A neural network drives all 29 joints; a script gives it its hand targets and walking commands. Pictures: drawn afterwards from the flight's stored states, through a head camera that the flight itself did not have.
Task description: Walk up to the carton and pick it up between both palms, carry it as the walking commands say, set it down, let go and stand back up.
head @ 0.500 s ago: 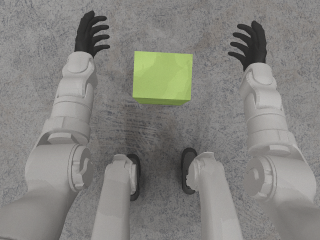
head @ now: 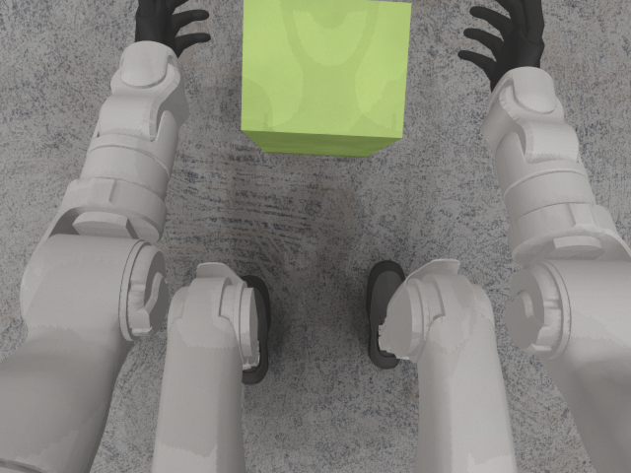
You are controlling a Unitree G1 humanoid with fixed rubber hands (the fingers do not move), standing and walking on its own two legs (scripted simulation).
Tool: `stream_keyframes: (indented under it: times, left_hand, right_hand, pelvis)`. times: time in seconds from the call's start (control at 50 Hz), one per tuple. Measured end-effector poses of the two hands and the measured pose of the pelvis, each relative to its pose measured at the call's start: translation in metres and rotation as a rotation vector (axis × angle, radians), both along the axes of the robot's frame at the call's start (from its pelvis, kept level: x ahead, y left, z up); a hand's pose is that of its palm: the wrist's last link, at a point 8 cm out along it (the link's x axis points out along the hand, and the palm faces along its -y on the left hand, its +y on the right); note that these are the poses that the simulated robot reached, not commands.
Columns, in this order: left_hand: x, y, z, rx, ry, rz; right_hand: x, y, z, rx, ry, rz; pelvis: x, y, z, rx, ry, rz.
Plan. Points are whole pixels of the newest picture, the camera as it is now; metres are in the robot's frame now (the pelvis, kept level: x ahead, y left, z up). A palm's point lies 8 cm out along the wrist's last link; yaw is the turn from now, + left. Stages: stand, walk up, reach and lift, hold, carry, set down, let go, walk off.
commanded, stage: reach and lift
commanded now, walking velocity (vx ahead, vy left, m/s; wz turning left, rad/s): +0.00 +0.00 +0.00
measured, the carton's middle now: (320, 96) +0.53 +0.00 -0.31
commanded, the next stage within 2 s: none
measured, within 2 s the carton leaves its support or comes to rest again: leaves its support in 1.68 s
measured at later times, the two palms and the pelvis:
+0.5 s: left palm (198, 78) +0.54 +0.16 -0.25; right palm (469, 89) +0.53 -0.19 -0.25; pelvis -0.01 +0.00 -0.07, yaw +0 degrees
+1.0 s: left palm (212, 74) +0.54 +0.14 -0.24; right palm (453, 90) +0.52 -0.17 -0.24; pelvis -0.01 +0.00 -0.06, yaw +0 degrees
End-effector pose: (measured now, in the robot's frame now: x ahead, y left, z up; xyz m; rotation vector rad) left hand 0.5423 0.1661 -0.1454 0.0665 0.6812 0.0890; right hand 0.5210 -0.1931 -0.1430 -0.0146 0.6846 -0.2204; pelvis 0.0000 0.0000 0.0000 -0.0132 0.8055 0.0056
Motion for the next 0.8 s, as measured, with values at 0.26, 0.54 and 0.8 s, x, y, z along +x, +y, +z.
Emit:
stream_keyframes:
  times: [0.26,0.54,0.8]
  left_hand:
    - [-0.003,-0.004,-0.078,-0.002,0.032,-0.009]
    - [-0.002,-0.008,-0.106,-0.006,0.022,-0.019]
    - [-0.002,-0.012,-0.094,-0.006,0.027,-0.028]
  right_hand:
    - [-0.005,0.003,-0.079,0.003,0.039,0.013]
    - [0.006,0.003,-0.103,-0.006,0.029,0.022]
    - [0.0,0.013,-0.098,0.007,0.039,0.031]
  pelvis:
    - [-0.004,0.0,-0.047,-0.001,-0.062,0.0]
    - [-0.008,0.0,-0.072,-0.001,-0.123,-0.003]
    - [-0.012,0.0,-0.066,0.003,-0.128,0.003]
